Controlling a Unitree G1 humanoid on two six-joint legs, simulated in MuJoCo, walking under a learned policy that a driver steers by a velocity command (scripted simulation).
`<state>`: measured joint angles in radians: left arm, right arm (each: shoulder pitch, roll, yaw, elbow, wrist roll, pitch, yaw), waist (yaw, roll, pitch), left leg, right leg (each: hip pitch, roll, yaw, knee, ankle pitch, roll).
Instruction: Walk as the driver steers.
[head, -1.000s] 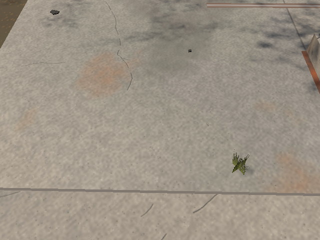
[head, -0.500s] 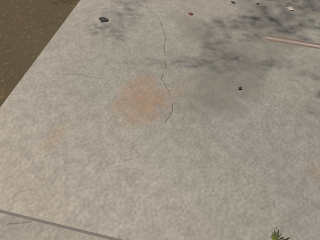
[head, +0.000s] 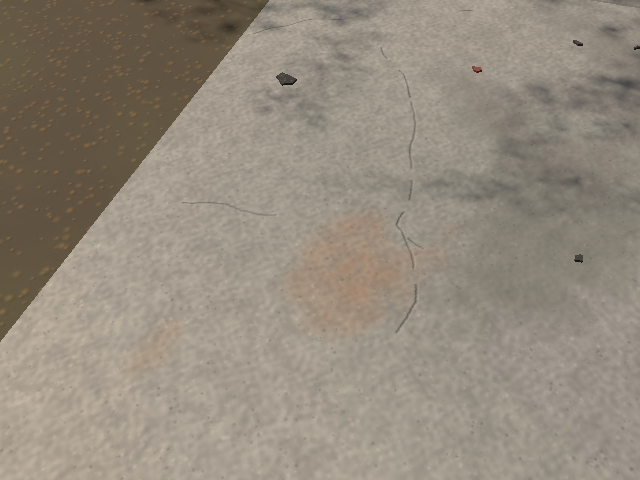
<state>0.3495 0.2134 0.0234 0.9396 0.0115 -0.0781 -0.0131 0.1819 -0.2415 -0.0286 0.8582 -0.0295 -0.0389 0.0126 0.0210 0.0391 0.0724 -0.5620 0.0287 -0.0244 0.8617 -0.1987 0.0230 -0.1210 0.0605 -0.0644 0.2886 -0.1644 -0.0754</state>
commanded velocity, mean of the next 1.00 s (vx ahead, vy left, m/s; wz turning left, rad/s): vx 0.05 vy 0.00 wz -0.31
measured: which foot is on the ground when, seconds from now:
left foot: up 0.00-0.14, down 0.16-0.56, up 0.58-1.00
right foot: down 0.00-0.18, up 0.20-0.54, down 0.56-1.00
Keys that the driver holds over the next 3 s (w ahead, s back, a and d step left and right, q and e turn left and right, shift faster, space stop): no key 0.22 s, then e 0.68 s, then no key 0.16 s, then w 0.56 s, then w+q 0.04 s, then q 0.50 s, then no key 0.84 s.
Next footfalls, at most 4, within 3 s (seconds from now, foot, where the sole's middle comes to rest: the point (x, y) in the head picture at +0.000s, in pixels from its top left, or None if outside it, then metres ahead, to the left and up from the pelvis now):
0.16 left None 0.18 0.11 -0.78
0.56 right None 0.07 -0.08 -0.78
1.08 left None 0.11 0.11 -0.78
1.54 right None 0.15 -0.16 -0.78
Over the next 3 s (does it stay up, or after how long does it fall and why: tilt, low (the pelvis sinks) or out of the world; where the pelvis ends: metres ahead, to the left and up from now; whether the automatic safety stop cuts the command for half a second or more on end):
stays up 0.34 -0.20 0.00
